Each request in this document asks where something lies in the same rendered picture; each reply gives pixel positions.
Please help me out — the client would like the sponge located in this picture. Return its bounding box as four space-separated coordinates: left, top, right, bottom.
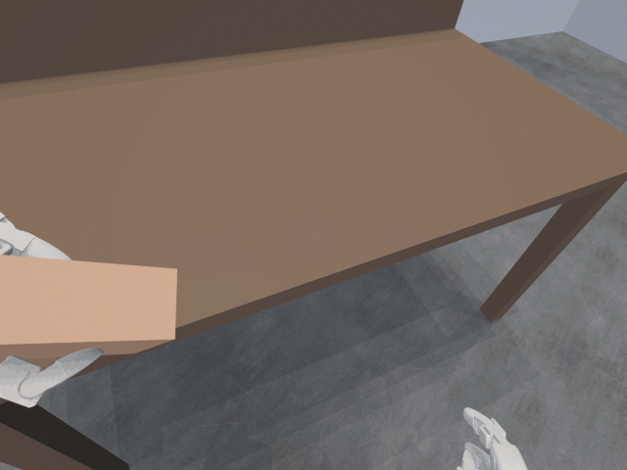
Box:
0 255 177 360

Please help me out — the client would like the left robot hand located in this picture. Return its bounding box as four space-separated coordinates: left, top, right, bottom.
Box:
0 212 104 407

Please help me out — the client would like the table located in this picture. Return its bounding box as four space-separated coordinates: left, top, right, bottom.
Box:
0 0 627 470

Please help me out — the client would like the right robot hand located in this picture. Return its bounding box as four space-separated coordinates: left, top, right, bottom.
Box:
457 407 528 470

